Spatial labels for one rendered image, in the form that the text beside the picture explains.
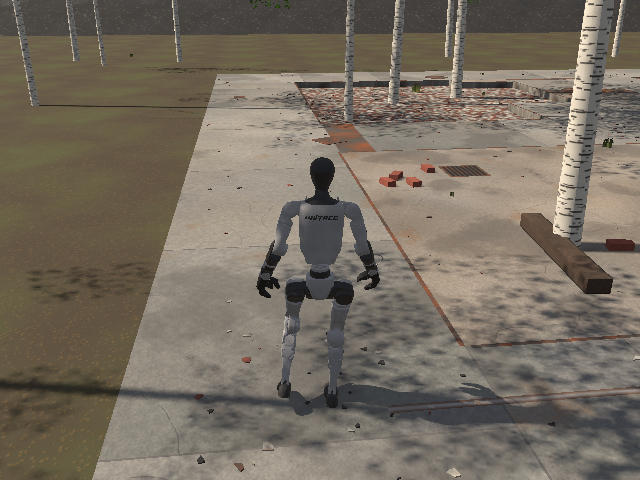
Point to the robot head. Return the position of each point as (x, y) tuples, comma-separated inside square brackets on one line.
[(322, 172)]

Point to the robot left upper arm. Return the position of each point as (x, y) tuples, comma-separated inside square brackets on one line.
[(289, 210)]

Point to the robot torso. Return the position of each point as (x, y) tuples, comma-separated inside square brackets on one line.
[(320, 232)]

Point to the left robot hand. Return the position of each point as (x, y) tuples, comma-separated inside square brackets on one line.
[(261, 284)]

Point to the right robot hand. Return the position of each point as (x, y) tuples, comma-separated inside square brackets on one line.
[(364, 276)]

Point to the robot right forearm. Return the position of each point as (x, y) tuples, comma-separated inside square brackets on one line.
[(369, 262)]

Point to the robot left forearm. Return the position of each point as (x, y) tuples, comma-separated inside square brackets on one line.
[(270, 264)]

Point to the robot right upper arm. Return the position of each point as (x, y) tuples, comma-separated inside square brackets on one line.
[(353, 212)]

